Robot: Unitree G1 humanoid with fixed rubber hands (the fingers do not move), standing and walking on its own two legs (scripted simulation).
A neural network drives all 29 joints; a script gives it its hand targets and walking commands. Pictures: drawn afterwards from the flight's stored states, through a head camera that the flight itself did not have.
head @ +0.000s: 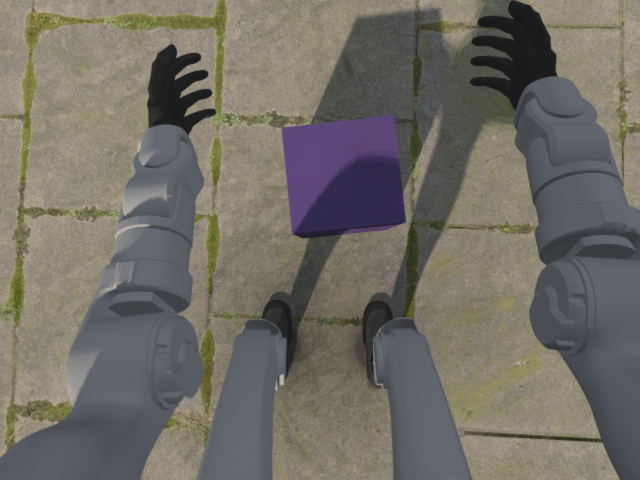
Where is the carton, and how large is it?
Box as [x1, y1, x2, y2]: [282, 115, 405, 238]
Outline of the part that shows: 393,115 282,128 291,226 293,234 303,238 387,229 405,221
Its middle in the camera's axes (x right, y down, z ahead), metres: +0.05 -0.11 +0.84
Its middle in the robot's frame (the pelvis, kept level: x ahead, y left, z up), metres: +0.50 -0.02 -0.52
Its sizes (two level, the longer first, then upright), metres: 0.210 0.200 0.250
